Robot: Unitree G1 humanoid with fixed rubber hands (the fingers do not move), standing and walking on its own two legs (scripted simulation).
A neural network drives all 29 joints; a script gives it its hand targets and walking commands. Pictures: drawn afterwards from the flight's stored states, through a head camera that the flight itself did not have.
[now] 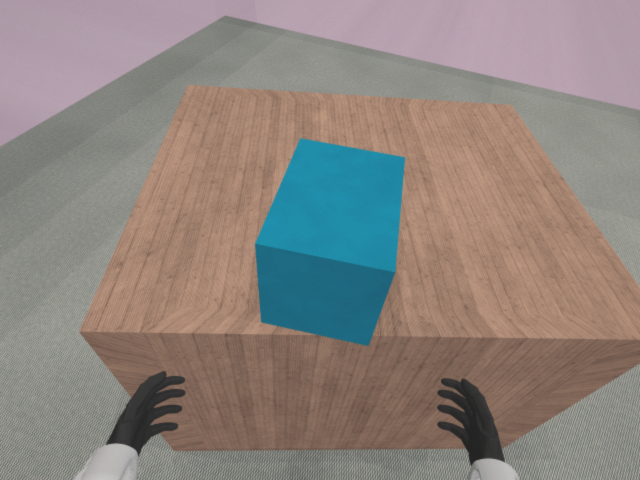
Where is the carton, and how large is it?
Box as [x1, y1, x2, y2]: [255, 138, 404, 345]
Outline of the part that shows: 300,138 255,243 261,321 368,345 395,268 404,157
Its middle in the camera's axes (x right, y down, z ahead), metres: +0.02 +0.00 +0.62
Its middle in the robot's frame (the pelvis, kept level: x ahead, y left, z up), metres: +0.46 +0.02 +0.02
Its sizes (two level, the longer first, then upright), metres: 0.241 0.175 0.192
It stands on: a pedestal, 0.70 m high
